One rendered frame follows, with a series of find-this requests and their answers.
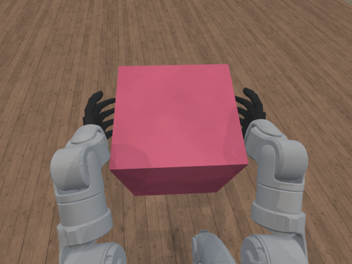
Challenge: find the left robot upper arm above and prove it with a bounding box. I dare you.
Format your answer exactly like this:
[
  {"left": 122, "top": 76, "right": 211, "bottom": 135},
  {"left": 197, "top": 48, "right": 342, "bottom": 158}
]
[{"left": 64, "top": 242, "right": 127, "bottom": 264}]

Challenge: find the robot left forearm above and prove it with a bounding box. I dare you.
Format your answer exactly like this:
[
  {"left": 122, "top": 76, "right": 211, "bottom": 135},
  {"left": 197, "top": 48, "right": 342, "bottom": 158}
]
[{"left": 50, "top": 124, "right": 113, "bottom": 264}]

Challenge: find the carton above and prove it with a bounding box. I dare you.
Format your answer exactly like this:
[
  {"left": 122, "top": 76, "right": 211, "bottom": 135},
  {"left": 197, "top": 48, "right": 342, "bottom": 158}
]
[{"left": 109, "top": 64, "right": 249, "bottom": 196}]

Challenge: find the right robot upper arm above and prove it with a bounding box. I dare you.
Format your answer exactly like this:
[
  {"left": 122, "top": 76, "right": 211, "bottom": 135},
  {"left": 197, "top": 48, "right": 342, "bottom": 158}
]
[{"left": 240, "top": 234, "right": 307, "bottom": 264}]

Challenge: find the right robot thigh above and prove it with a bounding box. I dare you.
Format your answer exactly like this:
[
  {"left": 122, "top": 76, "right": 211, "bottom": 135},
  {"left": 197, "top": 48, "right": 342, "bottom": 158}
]
[{"left": 191, "top": 233, "right": 237, "bottom": 264}]

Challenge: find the right robot hand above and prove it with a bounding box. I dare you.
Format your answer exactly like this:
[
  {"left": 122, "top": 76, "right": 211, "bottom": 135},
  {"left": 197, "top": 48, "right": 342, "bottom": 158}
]
[{"left": 235, "top": 87, "right": 266, "bottom": 139}]

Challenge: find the robot right forearm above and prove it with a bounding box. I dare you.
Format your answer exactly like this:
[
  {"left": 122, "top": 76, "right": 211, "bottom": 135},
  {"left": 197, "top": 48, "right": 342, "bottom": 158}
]
[{"left": 244, "top": 119, "right": 309, "bottom": 264}]

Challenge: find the left robot hand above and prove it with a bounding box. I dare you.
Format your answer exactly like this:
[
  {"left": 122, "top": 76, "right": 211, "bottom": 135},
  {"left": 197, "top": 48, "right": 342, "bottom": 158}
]
[{"left": 82, "top": 91, "right": 116, "bottom": 139}]

